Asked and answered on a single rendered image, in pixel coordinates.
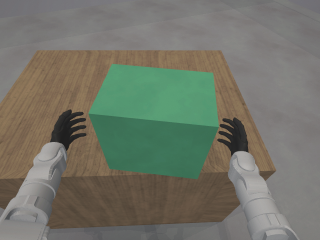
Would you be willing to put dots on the carton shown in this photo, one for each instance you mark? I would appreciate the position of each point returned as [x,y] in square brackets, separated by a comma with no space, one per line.
[156,120]

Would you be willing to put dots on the robot right forearm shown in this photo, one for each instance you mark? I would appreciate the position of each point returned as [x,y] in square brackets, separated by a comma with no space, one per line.
[265,221]

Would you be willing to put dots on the left robot hand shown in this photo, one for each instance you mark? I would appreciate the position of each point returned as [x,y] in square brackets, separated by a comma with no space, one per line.
[62,132]

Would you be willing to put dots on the right robot hand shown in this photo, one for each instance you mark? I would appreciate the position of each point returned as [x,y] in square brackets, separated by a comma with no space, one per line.
[238,138]

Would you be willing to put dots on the robot left forearm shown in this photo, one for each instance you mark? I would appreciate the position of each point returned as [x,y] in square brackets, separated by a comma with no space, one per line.
[33,202]

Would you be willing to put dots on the left robot upper arm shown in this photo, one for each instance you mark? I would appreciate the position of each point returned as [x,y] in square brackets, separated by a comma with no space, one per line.
[23,230]

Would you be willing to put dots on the pedestal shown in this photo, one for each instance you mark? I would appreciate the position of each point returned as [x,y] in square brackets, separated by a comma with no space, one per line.
[90,194]

